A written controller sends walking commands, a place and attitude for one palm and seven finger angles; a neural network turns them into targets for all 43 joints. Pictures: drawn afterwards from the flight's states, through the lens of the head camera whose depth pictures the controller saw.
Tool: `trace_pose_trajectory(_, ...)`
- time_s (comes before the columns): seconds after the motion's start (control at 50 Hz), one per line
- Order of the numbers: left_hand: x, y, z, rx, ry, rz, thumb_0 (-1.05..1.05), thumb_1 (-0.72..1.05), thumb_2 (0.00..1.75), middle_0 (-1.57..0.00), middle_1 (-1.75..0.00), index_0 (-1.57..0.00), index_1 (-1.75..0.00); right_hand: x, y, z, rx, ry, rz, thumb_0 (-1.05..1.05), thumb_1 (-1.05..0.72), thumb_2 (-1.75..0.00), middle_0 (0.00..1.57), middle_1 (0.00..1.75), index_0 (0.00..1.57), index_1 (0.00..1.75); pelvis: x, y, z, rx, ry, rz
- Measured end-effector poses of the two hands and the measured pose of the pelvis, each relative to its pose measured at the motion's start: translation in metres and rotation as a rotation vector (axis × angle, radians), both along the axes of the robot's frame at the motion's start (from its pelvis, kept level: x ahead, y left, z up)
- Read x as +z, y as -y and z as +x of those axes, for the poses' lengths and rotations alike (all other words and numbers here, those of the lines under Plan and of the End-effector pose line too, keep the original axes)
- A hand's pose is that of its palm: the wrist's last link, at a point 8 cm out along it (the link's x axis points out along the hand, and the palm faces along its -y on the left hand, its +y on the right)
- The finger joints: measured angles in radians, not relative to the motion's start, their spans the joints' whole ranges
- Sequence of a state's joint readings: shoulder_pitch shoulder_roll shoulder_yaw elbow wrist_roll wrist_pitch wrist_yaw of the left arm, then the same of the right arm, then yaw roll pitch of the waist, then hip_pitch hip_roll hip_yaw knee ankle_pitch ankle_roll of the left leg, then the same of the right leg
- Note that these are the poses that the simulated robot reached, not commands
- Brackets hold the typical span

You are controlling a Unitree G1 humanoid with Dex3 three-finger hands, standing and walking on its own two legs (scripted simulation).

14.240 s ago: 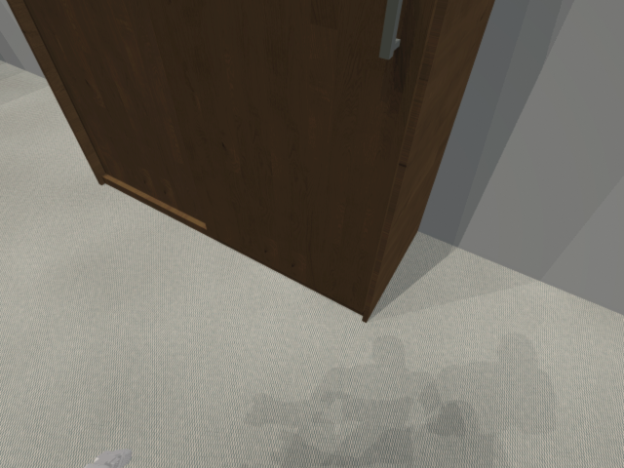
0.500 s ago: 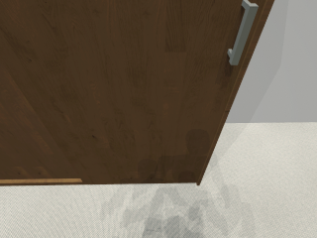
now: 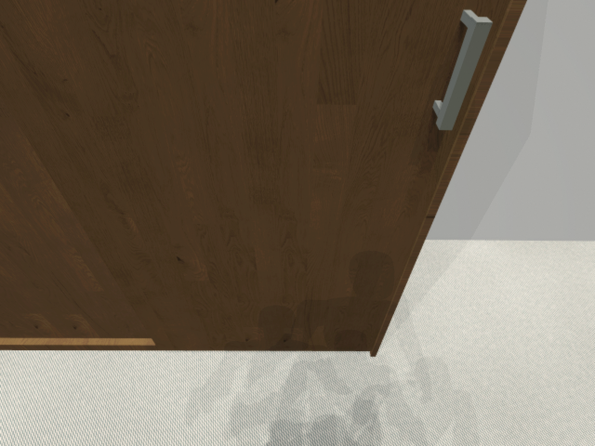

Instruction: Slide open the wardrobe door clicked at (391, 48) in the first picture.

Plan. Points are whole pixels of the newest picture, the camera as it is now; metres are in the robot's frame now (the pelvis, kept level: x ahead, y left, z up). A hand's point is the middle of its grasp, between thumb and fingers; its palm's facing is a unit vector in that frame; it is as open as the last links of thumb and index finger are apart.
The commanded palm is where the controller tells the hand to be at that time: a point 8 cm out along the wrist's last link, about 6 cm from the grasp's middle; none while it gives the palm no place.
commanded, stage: shuffle to correct the standing spot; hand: right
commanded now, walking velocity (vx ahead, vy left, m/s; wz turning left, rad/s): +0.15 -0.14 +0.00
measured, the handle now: (456, 72) +0.55 -0.19 +0.26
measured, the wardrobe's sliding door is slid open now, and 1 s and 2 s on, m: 0.00 0.00 0.00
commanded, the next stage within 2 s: come to a stop and stand still in 0.20 s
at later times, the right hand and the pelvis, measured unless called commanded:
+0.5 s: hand out of the picture +0.13 -0.23 -0.19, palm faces +0.00 +0.98 -0.20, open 7.3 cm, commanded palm none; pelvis +0.07 -0.04 -0.01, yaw +0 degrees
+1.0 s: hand out of the picture +0.10 -0.27 -0.19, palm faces +0.08 +0.98 -0.21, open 7.3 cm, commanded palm none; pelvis +0.06 -0.07 -0.01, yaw -1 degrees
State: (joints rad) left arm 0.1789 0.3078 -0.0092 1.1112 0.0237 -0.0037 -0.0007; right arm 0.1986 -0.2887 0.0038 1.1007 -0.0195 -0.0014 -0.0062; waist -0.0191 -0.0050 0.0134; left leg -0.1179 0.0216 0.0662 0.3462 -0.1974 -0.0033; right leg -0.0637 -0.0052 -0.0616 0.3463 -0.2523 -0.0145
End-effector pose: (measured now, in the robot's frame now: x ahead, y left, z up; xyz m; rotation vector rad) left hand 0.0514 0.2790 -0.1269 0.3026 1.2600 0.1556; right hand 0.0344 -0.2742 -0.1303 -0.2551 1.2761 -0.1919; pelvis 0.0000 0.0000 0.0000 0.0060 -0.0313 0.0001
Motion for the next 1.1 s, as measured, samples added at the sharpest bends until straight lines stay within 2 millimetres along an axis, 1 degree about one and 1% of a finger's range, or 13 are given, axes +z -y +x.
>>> trace_pose_trajectory(0.1, -0.010, 0.020, -0.020, 0.025, -0.070, -0.026, 0.00, 0.91, 0.90, -0.20, -0.30, -0.20, -0.30, -0.013, -0.009, -0.011, -0.026, -0.046, 0.049, 0.00, -0.90, -0.90, 0.20, 0.30, 0.20, 0.30, -0.004, 0.008, 0.011, 0.006, -0.008, 0.016)
trace_pose_trajectory(0.2, -0.013, 0.051, -0.040, 0.062, -0.148, -0.039, 0.00, 0.91, 0.90, -0.20, -0.30, -0.20, -0.30, -0.029, -0.010, -0.024, -0.066, -0.114, 0.106, 0.00, -0.90, -0.90, 0.20, 0.30, 0.20, 0.30, -0.010, 0.025, 0.027, 0.009, -0.020, 0.023)
trace_pose_trajectory(0.28, -0.015, 0.077, -0.056, 0.124, -0.174, -0.050, 0.00, 0.91, 0.90, -0.20, -0.30, -0.20, -0.30, -0.036, -0.007, -0.023, -0.043, -0.189, 0.125, 0.00, -0.90, -0.90, 0.20, 0.30, 0.20, 0.30, -0.013, 0.038, 0.040, 0.035, -0.013, 0.008)
trace_pose_trajectory(0.36, -0.015, 0.104, -0.083, 0.178, -0.247, -0.081, 0.00, 0.91, 0.90, -0.20, -0.30, -0.20, -0.30, -0.034, -0.004, 0.007, -0.013, -0.177, 0.126, 0.00, -0.90, -0.90, 0.20, 0.30, 0.20, 0.30, -0.012, 0.045, 0.052, 0.028, -0.003, 0.007)
trace_pose_trajectory(0.42, -0.013, 0.120, -0.099, 0.200, -0.328, -0.109, 0.00, 0.91, 0.90, -0.20, -0.30, -0.20, -0.30, -0.033, -0.004, 0.043, -0.004, -0.112, 0.124, 0.00, -0.91, -0.90, 0.20, 0.30, 0.20, 0.30, -0.012, 0.047, 0.061, 0.010, 0.000, 0.001)
trace_pose_trajectory(0.48, -0.013, 0.127, -0.103, 0.215, -0.387, -0.124, 0.00, 0.91, 0.90, -0.21, -0.30, -0.20, -0.30, -0.031, 0.000, 0.081, 0.000, -0.035, 0.107, 0.01, -0.92, -0.90, 0.20, 0.30, 0.20, 0.30, -0.014, 0.045, 0.071, -0.005, 0.008, -0.003)
trace_pose_trajectory(0.54, -0.018, 0.120, -0.091, 0.230, -0.398, -0.117, 0.00, 0.91, 0.90, -0.21, -0.30, -0.21, -0.30, -0.031, 0.004, 0.113, 0.003, 0.046, 0.083, 0.01, -0.92, -0.90, 0.20, 0.30, 0.20, 0.30, -0.019, 0.041, 0.083, -0.018, 0.017, -0.009)
trace_pose_trajectory(0.58, -0.023, 0.111, -0.074, 0.234, -0.375, -0.104, 0.00, 0.91, 0.90, -0.21, -0.30, -0.21, -0.30, -0.030, 0.006, 0.126, -0.006, 0.087, 0.066, 0.00, -0.92, -0.90, 0.20, 0.30, 0.20, 0.30, -0.022, 0.038, 0.088, -0.027, 0.019, -0.005)
trace_pose_trajectory(0.7, -0.029, 0.095, 0.006, 0.169, -0.183, -0.058, 0.00, 0.91, 0.90, -0.20, -0.30, -0.20, -0.30, -0.033, 0.008, 0.127, -0.017, 0.099, 0.082, 0.00, -0.91, -0.90, 0.19, 0.30, 0.20, 0.30, -0.021, 0.047, 0.081, -0.049, 0.013, 0.014)
trace_pose_trajectory(0.76, -0.028, 0.099, 0.039, 0.131, -0.066, -0.047, 0.00, 0.91, 0.90, -0.20, -0.30, -0.20, -0.30, -0.041, 0.011, 0.119, -0.019, 0.089, 0.116, 0.00, -0.91, -0.90, 0.20, 0.30, 0.20, 0.30, -0.025, 0.057, 0.074, -0.044, 0.011, 0.014)
trace_pose_trajectory(0.84, -0.023, 0.116, 0.059, 0.097, 0.025, -0.050, 0.00, 0.91, 0.90, -0.20, -0.30, -0.20, -0.30, -0.046, 0.024, 0.104, -0.051, 0.066, 0.133, -0.01, -0.92, -0.90, 0.20, 0.30, 0.20, 0.30, -0.026, 0.070, 0.068, -0.020, 0.019, 0.000)
trace_pose_trajectory(0.96, -0.012, 0.126, 0.070, 0.048, 0.032, -0.063, 0.00, 0.94, 0.90, -0.20, -0.30, -0.20, -0.30, -0.029, 0.040, 0.068, -0.086, 0.013, 0.100, -0.01, -0.92, -0.90, 0.20, 0.30, 0.20, 0.30, -0.012, 0.075, 0.065, -0.016, -0.009, 0.003)
trace_pose_trajectory(1.1, -0.023, 0.117, 0.065, 0.079, 0.051, -0.108, 0.00, 0.92, 0.90, -0.21, -0.30, -0.20, -0.30, -0.023, 0.032, 0.018, -0.066, -0.091, 0.067, 0.00, -0.91, -0.90, 0.19, 0.30, 0.20, 0.30, -0.013, 0.069, 0.054, 0.007, -0.007, -0.009)
